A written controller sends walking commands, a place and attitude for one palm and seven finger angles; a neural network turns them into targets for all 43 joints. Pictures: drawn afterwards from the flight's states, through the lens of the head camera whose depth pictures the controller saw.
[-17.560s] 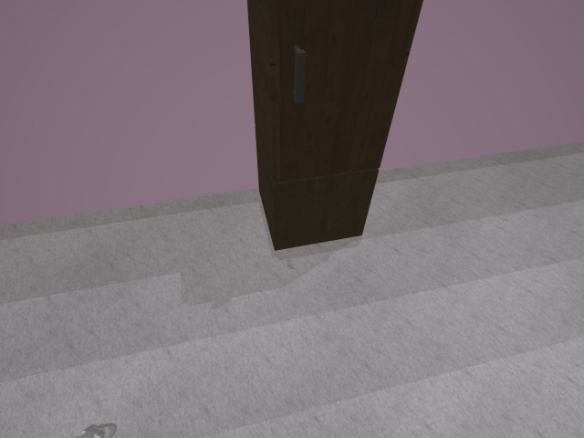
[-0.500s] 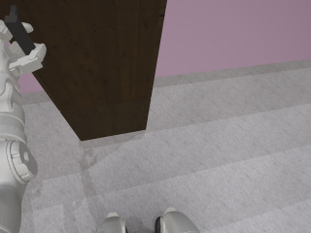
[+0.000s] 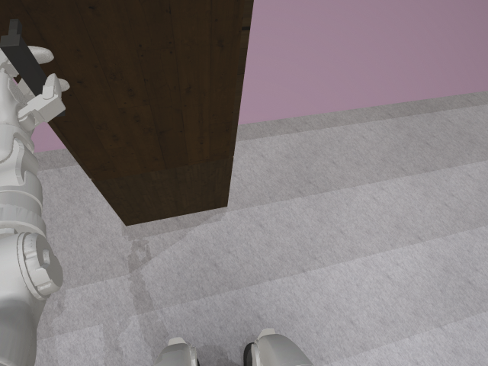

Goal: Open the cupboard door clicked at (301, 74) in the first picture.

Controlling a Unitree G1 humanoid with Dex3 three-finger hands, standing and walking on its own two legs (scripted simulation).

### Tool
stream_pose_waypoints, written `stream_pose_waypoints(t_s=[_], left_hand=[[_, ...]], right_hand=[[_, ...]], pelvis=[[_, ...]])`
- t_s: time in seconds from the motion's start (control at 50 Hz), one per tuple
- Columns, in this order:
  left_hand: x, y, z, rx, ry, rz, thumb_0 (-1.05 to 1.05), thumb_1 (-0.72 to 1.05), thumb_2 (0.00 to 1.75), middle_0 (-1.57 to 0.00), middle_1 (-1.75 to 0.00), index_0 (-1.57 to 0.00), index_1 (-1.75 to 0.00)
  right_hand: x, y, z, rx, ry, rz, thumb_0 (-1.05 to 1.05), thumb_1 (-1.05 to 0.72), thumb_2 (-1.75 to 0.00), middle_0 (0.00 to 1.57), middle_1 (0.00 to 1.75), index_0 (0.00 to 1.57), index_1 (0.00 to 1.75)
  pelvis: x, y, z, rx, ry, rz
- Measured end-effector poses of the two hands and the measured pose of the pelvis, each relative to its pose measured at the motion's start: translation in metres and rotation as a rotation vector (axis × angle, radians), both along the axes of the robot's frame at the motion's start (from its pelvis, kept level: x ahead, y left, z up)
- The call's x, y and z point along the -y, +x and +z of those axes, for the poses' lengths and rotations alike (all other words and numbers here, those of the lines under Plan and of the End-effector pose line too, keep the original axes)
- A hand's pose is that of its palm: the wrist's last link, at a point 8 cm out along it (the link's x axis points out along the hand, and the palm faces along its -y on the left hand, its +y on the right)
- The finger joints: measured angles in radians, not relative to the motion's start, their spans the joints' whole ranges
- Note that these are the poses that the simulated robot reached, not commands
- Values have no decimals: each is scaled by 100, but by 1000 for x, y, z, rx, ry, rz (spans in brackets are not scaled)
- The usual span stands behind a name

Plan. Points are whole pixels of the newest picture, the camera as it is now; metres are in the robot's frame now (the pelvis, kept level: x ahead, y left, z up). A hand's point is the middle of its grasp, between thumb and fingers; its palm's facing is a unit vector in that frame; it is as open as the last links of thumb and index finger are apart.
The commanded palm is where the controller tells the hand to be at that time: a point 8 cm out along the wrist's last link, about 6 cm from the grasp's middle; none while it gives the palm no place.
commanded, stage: pull the door open along its arc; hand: left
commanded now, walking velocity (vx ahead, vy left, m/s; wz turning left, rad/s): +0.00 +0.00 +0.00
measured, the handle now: (37, 71) +0.56 +0.27 +0.10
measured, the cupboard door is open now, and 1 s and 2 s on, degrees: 1 10 38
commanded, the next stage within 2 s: open thumb and fingers to let go in 1.76 s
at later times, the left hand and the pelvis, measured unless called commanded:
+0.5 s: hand (67, 126) +0.47 +0.22 +0.09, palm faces +0.28 -0.96 -0.04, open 5.9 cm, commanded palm +0.44 +0.25 +0.09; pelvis +0.00 +0.00 +0.00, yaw +2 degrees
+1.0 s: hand (67, 123) +0.47 +0.22 +0.09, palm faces +0.38 -0.92 +0.10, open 6.0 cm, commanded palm +0.41 +0.25 +0.09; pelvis -0.01 -0.01 +0.00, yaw +1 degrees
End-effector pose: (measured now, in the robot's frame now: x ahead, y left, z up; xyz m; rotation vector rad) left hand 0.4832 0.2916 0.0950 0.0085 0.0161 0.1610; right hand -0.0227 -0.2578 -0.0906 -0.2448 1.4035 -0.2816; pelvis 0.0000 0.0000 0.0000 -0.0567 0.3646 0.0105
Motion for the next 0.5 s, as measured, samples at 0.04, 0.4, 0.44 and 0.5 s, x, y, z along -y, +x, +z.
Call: stream_pose_waypoints(t_s=[0.04, 0.4, 0.44, 0.5], left_hand=[[1, -4, 0, 3, 1, -3, -1, 73, 80, -34, -135, -33, -135], [24, -56, -5, 42, -97, 119, -1, 66, 76, -34, -133, -33, -132], [28, -55, -6, 42, -91, 183, -1, 66, 77, -35, -133, -35, -133], [27, -53, -5, 32, 36, 125, -1, 71, 81, -35, -133, -34, -133]], right_hand=[[-1, 4, 0, 9, 9, -4, 0, -91, -90, 20, 30, 20, 30], [-8, 114, 2, 272, 42, 137, 0, -91, -90, 20, 30, 20, 30], [-9, 120, -1, 288, 48, 166, 0, -91, -90, 20, 30, 20, 30], [-8, 119, -7, 300, 58, 164, 0, -91, -90, 20, 30, 20, 30]], pelvis=[[0, 3, 2, 6, 2, -5], [-2, 13, 9, 77, 16, 26], [-1, 9, 7, 69, 19, 33], [2, 3, 3, 62, 24, 31]])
